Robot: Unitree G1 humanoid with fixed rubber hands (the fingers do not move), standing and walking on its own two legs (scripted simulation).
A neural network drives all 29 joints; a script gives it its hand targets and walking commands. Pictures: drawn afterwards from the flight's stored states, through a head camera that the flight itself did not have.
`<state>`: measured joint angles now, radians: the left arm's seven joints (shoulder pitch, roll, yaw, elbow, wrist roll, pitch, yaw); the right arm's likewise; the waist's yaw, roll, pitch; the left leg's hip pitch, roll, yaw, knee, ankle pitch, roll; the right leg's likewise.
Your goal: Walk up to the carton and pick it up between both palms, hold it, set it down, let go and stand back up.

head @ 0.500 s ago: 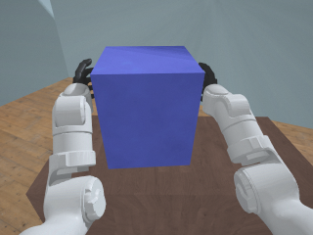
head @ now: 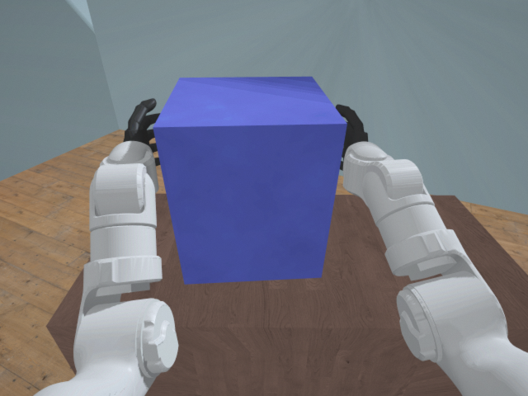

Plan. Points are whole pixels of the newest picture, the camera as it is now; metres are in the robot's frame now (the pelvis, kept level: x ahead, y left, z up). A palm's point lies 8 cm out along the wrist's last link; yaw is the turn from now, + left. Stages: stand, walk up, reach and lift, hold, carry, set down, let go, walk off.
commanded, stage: hold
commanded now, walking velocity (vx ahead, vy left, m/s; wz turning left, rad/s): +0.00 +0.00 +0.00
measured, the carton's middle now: (250, 177) +0.39 +0.01 +0.23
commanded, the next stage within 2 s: none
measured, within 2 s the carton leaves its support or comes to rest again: neither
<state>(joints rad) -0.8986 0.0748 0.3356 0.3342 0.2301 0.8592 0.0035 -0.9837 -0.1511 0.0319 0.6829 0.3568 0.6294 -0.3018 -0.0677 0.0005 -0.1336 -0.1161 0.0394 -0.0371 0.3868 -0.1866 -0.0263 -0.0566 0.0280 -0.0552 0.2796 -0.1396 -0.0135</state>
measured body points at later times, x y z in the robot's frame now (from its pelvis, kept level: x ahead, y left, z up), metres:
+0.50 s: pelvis +0.00 +0.00 +0.00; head -0.09 +0.02 +0.44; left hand +0.38 +0.17 +0.29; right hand +0.38 -0.14 +0.28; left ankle +0.02 +0.13 -0.75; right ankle +0.01 -0.11 -0.75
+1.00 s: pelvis +0.00 +0.00 +0.00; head -0.08 +0.02 +0.44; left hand +0.38 +0.16 +0.29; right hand +0.38 -0.14 +0.28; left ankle +0.02 +0.13 -0.75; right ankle +0.01 -0.11 -0.75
